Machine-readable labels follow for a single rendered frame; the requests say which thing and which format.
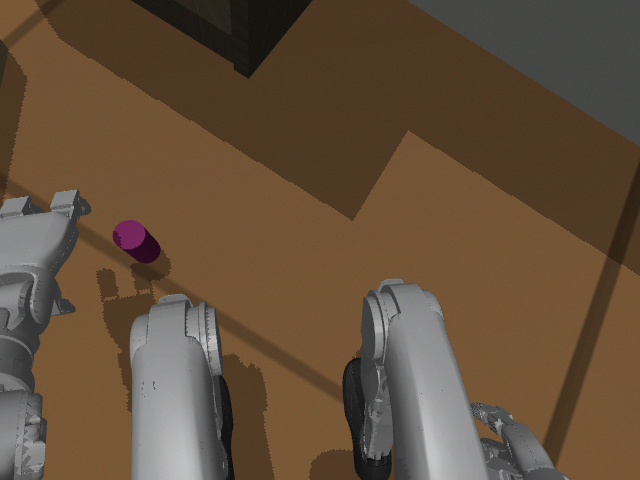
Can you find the left robot foot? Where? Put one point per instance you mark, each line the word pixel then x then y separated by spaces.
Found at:
pixel 226 431

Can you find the left robot hand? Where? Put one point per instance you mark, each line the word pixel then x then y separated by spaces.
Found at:
pixel 30 236

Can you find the left robot arm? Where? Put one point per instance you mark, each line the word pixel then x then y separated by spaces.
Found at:
pixel 26 300

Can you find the right robot foot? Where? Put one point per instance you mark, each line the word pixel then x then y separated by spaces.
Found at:
pixel 354 405

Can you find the right robot hand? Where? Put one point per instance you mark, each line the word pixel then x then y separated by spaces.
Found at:
pixel 521 452

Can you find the bookshelf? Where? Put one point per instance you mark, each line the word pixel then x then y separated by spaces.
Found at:
pixel 242 31

